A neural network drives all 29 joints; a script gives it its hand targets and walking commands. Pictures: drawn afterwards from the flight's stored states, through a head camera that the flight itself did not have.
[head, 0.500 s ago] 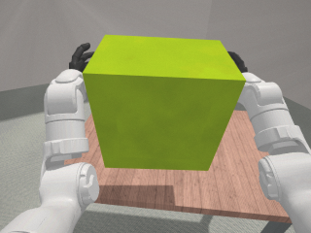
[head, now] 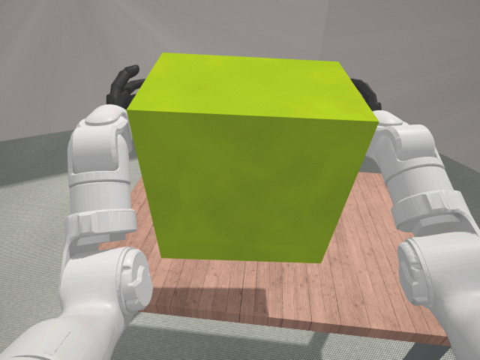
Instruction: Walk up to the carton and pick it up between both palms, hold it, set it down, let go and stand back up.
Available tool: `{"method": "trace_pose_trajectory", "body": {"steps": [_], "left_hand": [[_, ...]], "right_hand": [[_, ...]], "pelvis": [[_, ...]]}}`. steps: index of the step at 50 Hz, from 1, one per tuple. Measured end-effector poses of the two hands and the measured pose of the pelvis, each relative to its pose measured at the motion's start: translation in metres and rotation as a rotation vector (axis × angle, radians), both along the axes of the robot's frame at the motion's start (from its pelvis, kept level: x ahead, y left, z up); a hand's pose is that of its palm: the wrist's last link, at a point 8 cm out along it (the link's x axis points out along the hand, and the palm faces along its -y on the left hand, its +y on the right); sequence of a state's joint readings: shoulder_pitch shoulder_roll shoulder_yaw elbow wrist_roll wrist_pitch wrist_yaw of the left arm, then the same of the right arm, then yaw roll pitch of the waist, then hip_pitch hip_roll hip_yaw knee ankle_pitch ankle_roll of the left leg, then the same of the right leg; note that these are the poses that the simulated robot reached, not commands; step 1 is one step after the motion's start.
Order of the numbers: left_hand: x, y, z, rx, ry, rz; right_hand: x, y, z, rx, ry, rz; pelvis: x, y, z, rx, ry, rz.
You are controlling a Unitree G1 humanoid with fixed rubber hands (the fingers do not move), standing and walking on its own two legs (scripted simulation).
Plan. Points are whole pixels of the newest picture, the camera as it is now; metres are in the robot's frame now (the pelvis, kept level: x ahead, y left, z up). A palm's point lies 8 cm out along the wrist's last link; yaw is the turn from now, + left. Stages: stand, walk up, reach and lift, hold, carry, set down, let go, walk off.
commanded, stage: hold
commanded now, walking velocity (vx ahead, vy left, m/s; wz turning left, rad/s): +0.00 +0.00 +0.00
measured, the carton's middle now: (246, 163) +0.36 +0.01 +0.21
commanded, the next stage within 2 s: set down in 1.64 s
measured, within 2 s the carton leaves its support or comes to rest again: neither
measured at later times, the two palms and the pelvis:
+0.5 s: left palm (122, 114) +0.35 +0.20 +0.30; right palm (367, 124) +0.37 -0.18 +0.28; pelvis +0.00 +0.00 +0.00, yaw +0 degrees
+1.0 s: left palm (122, 117) +0.36 +0.20 +0.29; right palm (366, 124) +0.37 -0.18 +0.28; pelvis +0.00 +0.00 +0.00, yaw +0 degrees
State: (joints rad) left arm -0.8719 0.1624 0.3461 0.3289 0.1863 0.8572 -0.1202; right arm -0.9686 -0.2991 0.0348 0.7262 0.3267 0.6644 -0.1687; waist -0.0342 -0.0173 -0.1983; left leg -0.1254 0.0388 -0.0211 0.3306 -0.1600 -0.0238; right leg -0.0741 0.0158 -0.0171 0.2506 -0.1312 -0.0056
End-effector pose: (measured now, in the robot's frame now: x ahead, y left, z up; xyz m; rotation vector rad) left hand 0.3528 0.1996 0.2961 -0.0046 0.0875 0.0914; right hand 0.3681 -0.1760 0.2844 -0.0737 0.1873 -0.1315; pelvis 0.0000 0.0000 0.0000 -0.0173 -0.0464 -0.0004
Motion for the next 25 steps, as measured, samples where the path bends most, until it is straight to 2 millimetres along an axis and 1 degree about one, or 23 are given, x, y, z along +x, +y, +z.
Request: {"method": "trace_pose_trajectory", "body": {"steps": [11,17,25], "left_hand": [[0.001,-0.0026,0.0021,0.01,0.003,-0.001],[0.0,-0.0026,0.0067,0.014,-0.015,0.005],[0.0012,-0.001,0.002,0.0,-0.004,0.0]], "right_hand": [[0.0002,-0.0023,-0.0026,0.008,0.003,-0.001],[0.0016,-0.0021,0.0009,0.005,-0.015,0.007],[0.0007,-0.0008,-0.0011,0.0,-0.004,0.002]], "pelvis": [[-0.0027,0.0001,-0.0001,0.001,0.006,0.0],[-0.0009,-0.0007,0.0001,0.0,0.012,0.0],[0.0007,-0.0021,0.0001,-0.001,-0.001,0.007]]}}
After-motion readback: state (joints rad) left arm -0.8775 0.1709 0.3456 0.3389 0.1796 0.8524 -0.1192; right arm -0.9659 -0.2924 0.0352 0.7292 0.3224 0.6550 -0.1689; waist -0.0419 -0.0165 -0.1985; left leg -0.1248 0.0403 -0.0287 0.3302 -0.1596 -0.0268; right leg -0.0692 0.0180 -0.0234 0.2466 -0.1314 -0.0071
